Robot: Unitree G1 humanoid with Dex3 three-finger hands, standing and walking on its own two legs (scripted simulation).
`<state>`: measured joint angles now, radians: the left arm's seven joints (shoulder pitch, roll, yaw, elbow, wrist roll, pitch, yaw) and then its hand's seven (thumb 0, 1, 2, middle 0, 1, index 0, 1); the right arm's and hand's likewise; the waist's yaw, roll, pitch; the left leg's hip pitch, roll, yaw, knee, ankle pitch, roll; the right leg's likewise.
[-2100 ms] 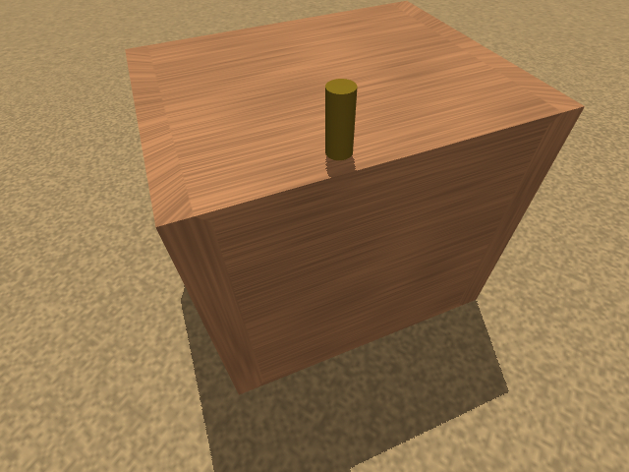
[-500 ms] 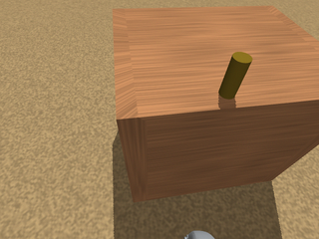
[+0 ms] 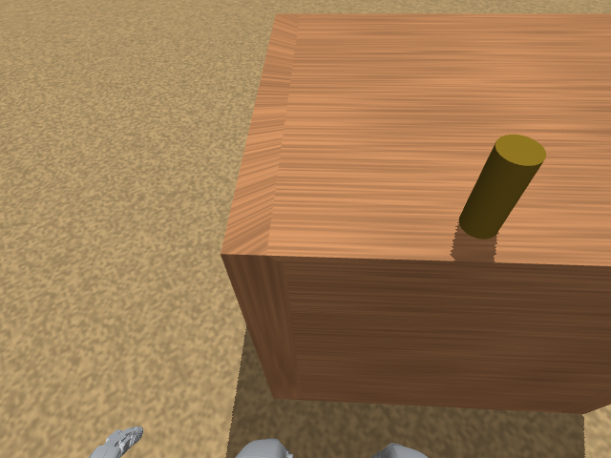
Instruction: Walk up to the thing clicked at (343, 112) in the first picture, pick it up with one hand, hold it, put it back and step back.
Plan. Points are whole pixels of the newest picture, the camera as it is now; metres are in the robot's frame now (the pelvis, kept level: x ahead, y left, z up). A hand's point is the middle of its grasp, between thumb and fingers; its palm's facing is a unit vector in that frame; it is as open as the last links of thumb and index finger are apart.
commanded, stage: walk up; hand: right
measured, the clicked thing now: (497, 191) +0.42 -0.20 +0.12
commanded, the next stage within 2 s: stand in 1.26 s
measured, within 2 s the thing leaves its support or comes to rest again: neither
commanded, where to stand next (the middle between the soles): +0.05 +0.01 m, yaw +0 degrees
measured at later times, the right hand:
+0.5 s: hand out of the picture +0.13 -0.23 -0.13, palm faces -0.12 +0.94 -0.33, open 7.4 cm
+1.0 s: hand out of the picture +0.11 -0.26 -0.12, palm faces -0.08 +0.94 -0.34, open 7.4 cm
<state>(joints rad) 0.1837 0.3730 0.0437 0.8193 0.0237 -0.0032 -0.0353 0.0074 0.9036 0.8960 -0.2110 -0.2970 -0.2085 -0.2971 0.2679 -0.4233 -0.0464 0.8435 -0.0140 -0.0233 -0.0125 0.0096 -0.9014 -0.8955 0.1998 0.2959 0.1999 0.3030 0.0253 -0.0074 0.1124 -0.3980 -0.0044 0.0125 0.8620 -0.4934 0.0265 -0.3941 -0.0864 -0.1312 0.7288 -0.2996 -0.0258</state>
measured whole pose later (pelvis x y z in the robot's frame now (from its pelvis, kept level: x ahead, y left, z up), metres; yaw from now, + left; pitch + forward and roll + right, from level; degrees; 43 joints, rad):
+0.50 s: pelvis +0.00 +0.01 +0.02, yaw +4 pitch -3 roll -1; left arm 0.13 0.39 0.00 1.03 0.00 -0.02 -0.01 0.01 0.91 0.90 -0.21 -0.30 -0.21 -0.30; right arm 0.10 -0.35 0.00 1.00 -0.01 0.00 0.02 0.01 -0.90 -0.90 0.20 0.30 0.20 0.30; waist 0.03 0.01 0.08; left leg -0.26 -0.03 -0.03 0.57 -0.26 0.03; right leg -0.22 -0.06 -0.07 0.55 -0.27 0.03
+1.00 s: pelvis +0.01 -0.01 +0.03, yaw +4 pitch -3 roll +0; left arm 0.08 0.36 0.02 1.15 0.01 -0.02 -0.01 0.01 0.91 0.90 -0.21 -0.30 -0.21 -0.30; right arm 0.09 -0.36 -0.01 1.14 -0.01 0.00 0.02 0.01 -0.90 -0.90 0.20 0.30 0.20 0.30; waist 0.00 0.00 0.05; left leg -0.16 -0.02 -0.04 0.36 -0.16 0.01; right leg -0.12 -0.04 -0.09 0.34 -0.18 0.02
